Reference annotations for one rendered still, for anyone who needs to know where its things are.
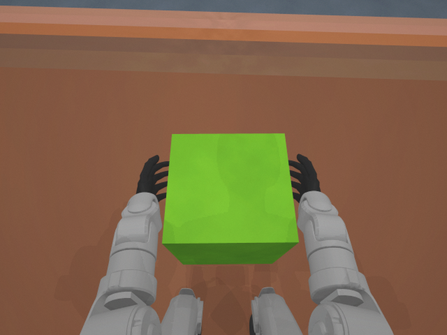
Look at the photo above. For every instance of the left robot hand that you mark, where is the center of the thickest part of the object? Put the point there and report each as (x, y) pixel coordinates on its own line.
(148, 178)

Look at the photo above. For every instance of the robot right forearm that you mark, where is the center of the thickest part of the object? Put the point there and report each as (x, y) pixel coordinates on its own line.
(334, 272)

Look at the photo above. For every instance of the robot thigh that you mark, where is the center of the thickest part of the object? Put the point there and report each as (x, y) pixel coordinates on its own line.
(272, 316)
(183, 317)

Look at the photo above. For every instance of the robot left upper arm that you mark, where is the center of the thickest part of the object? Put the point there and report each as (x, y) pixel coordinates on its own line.
(138, 319)

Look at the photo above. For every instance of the robot right upper arm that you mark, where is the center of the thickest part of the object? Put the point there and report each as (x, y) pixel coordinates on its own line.
(332, 318)

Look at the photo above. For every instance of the robot left forearm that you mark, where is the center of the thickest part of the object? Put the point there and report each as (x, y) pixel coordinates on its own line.
(130, 276)

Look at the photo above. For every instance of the robot left thigh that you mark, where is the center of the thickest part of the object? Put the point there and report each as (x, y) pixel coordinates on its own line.
(183, 317)

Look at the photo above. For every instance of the robot right thigh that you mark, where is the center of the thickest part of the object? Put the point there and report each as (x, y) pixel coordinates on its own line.
(272, 316)

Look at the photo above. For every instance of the right robot hand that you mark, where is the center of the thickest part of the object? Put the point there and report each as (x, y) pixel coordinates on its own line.
(307, 177)

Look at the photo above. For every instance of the carton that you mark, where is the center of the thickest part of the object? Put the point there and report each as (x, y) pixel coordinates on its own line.
(229, 199)

